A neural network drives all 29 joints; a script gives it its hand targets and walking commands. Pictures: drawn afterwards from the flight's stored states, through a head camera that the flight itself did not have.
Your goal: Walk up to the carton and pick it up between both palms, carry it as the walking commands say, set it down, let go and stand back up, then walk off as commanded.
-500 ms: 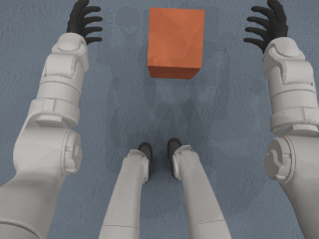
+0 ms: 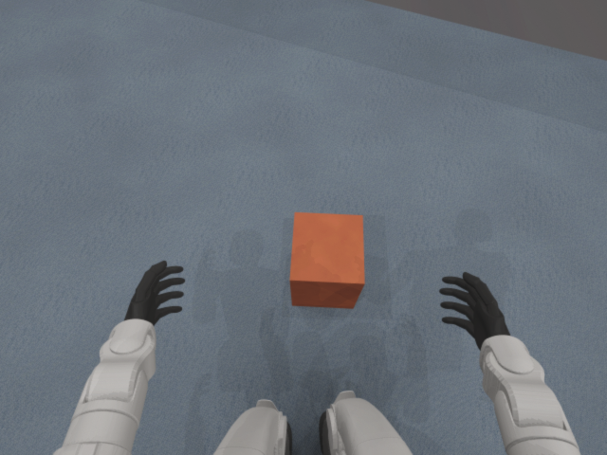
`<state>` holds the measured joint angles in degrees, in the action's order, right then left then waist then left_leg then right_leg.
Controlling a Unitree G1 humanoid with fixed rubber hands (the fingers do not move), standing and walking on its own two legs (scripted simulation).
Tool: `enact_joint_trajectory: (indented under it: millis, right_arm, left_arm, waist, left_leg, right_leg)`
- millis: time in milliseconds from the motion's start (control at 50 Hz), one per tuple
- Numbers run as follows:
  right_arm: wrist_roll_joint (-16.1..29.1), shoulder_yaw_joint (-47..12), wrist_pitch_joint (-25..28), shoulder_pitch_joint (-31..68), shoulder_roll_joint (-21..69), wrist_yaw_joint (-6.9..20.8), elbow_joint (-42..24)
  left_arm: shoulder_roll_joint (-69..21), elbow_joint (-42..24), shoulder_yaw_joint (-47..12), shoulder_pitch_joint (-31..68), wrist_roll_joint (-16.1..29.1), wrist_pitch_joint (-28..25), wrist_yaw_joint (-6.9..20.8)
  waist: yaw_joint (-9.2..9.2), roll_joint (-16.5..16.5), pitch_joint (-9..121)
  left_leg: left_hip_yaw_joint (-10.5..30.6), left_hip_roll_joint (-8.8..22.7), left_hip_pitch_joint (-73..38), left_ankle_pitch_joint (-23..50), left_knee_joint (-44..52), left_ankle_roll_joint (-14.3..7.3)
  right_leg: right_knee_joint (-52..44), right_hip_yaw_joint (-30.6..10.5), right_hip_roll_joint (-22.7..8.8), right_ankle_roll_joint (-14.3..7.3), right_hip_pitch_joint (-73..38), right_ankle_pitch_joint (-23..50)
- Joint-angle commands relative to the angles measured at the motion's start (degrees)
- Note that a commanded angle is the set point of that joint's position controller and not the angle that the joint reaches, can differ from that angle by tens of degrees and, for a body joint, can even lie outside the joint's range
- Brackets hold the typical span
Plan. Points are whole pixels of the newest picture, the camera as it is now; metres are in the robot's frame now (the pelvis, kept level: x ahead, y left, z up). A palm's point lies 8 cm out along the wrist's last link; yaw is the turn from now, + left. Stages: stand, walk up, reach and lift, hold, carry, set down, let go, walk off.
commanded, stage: let go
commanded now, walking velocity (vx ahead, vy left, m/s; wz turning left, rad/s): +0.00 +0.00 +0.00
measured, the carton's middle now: (325, 263) +0.59 -0.08 -0.60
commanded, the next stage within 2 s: stand in 0.74 s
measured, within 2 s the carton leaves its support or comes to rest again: neither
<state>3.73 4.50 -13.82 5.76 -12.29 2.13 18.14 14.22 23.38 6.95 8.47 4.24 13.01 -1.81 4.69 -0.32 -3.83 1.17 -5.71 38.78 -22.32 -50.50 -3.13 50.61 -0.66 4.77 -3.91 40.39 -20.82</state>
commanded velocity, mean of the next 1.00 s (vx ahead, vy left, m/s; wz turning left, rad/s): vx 0.00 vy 0.00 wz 0.00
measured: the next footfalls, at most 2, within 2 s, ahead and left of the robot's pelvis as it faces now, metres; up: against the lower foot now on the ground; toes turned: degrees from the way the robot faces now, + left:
none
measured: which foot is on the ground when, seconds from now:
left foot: down 0.00-1.00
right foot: down 0.00-1.00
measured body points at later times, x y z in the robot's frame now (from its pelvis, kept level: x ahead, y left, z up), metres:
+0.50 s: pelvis +0.00 +0.01 +0.02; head -0.01 +0.01 +0.47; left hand +0.17 +0.26 -0.05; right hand +0.16 -0.23 -0.04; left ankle +0.02 +0.09 -0.69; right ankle +0.04 -0.08 -0.69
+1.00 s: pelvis +0.05 +0.01 +0.03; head +0.03 +0.02 +0.48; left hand +0.24 +0.26 -0.03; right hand +0.16 -0.27 -0.05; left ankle +0.02 +0.09 -0.69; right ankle +0.04 -0.08 -0.69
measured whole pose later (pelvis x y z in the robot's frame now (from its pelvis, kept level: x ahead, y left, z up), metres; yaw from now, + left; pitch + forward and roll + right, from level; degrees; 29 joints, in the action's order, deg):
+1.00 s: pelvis +0.05 +0.01 +0.03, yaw +1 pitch -3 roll -1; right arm -0.4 3.2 -3.2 -18.5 -16.2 1.3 29.4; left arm 12.9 26.9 7.0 -14.2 1.5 2.4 2.1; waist 4.5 -0.1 0.7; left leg 2.1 -5.0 13.1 -23.7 -39.9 -3.9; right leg 38.6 -0.7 4.8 -3.2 13.9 -22.0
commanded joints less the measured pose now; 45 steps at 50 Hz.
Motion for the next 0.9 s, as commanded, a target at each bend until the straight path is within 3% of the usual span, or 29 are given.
enact_joint_trajectory:
  millis: [0,60,100,120,200,320,480,580,640,720,740,760,800,840,880]
  right_arm:
    - [-4.15,-3.34,2.3,-7.05,-1.96,0.92,0.55]
    - [-4.45,-2.6,2.98,-3.66,-3.81,0.74,0.82]
    - [-3.85,-3.05,3.43,-4.96,-5.43,1.18,-1.53]
    - [-3.69,-3.05,3.45,-6.14,-6.35,1.58,-3.53]
    - [-3.56,-3.36,4.12,-13.05,-8.18,2.25,-10.03]
    - [-3.9,-2.62,4.39,-12.24,-7.72,3.16,-13.95]
    - [-5.94,-2.27,1.25,-14.79,-7.89,2.96,-7.29]
    - [-6.38,-1.57,-0.89,-14.31,-8.06,2.12,-6.09]
    - [-6.21,-1.22,-1.57,-13.35,-7.78,1.37,-6.82]
    - [-5.59,-0.78,-2.2,-11.27,-8.72,0.21,-7.61]
    - [-5.11,1.06,4.45,-13.75,-10.2,-1.91,2.38]
    - [-6.29,1.42,6.8,-15.86,-11.22,-2.18,3.38]
    - [-6.87,1.97,9.08,-16.9,-12.04,-2.13,4.9]
    - [-7.17,2.17,10.37,-18.32,-11.69,-1.8,6.33]
    - [-6.65,1.92,12.05,-20.29,-11.5,-1.8,7.62]
  left_arm:
    - [0.29,4.83,-2.82,-7.82,-5.37,-2.07,3.75]
    - [0.56,3.75,-3.31,-5.52,-6.32,-2.98,4.16]
    - [0.01,1.65,-3.67,-8.05,-6.43,-3.59,3.96]
    - [0.08,-0.34,-3.67,-9.91,-6.27,-3.68,4.07]
    - [-0.19,-6.93,-4.85,-17.55,-5.29,-4.87,4.37]
    - [1.83,-15.07,-5.08,-16.01,-4.74,-6.55,4.6]
    - [1.1,-9.07,-4.29,-18.19,-6.08,-4.47,5.1]
    - [2.02,-7.77,-3.18,-16.13,-5.8,-4.13,5.26]
    - [4.05,-8.43,-1.57,-13.71,-5.39,-4.41,5.08]
    - [3.91,-7.12,-0.74,-14.37,-6.23,-4.74,4.55]
    - [9.04,3.13,-0.23,-18.02,-6.09,-7.96,2.55]
    - [11.25,3.29,0.02,-17.85,-7.22,-9.49,2.13]
    - [11.94,3.58,0.31,-16.35,-7.46,-11.14,2.39]
    - [12.92,3.66,0.37,-16.73,-7.94,-12.06,2.41]
    - [12.61,3.02,0.35,-15.55,-7.87,-12.69,2.38]
  waist:
    - [-1.26,-0.76,14.56]
    - [-1.8,2.72,2.76]
    - [-3.45,5.36,-1.22]
    - [-4.09,6.64,-1.29]
    - [-4.42,6.62,-0.23]
    - [-6.29,8.2,0.04]
    - [-5.31,8.48,-7.21]
    - [-4.48,5.58,-8.65]
    - [-4.27,2.6,-6.03]
    - [-5.69,0.28,-2.08]
    - [-4.61,1.3,6.28]
    - [-3.94,1.72,2.83]
    - [-4.09,-1.26,1.69]
    - [-4.16,-1.94,1.33]
    - [-3.26,-1.79,1.97]
  left_leg:
    - [2.84,5.84,-11.24,0.74,18.89,1.46]
    - [4.06,8.15,-9.19,-6.69,24.07,1.66]
    - [4.89,9.94,-6.6,-10.76,28.81,1.37]
    - [4.9,10.21,-6.61,-11.22,29.68,1.44]
    - [4.88,10.47,-7.49,-8.26,30.84,1.2]
    - [4.78,10.13,-11.18,-6.87,32.28,1.94]
    - [4.2,10.87,-10.71,-11.29,34.21,1.34]
    - [4.02,10.07,-14.0,-8.53,32.35,1.18]
    - [3.2,8.24,-21.68,-1.95,27.65,1.83]
    - [2.17,7.19,-29.76,4.35,23.68,2.09]
    - [8.25,7.73,-21.89,-4.58,21.52,0.69]
    - [9.22,7.65,-19.67,-10.58,21.13,-0.28]
    - [8.54,6.39,-17.79,-13.46,20.09,-0.16]
    - [6.4,4.96,-18.65,-8.21,17.22,0.55]
    - [6.53,5.51,-20.3,-1.53,17.86,0.72]
  right_leg:
    - [-21.1,-4.35,-6.48,4.7,-27.64,3.34]
    - [-22.11,-2.36,-5.55,4.55,-26.64,-1.43]
    - [-20.58,-0.85,-4.2,4.38,-32.59,-0.13]
    - [-20.24,-0.81,-4.07,4.2,-35.77,0.71]
    - [-18.93,-0.38,-3.04,4.46,-45.53,7.27]
    - [-19.05,-0.04,-2.2,4.07,-47.76,7.86]
    - [-20.03,0.68,-1.73,3.97,-46.44,3.22]
    - [-21.0,0.26,-1.81,3.86,-43.2,0.87]
    - [-23.24,-1.52,-3.4,3.27,-38.0,-1.39]
    - [-24.83,-3.31,-4.96,2.9,-33.03,-3.65]
    - [-26.17,-9.71,-9.17,2.15,-25.88,-6.23]
    - [-27.95,-12.45,-10.3,1.06,-22.74,-13.67]
    - [-30.98,-15.43,-10.82,-0.45,-20.39,-21.52]
    - [-34.34,-18.77,-13.01,-1.61,-18.5,-23.33]
    - [-33.66,-18.97,-13.24,-2.38,-19.47,-17.38]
